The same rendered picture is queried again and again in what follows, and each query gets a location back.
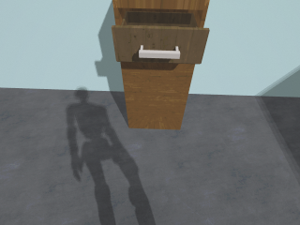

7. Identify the handle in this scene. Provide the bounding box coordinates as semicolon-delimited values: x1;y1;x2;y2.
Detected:
139;45;181;59

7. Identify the drawer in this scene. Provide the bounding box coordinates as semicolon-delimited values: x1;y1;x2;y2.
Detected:
112;11;210;65

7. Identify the cabinet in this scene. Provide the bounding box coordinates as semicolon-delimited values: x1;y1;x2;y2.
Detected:
112;0;210;130

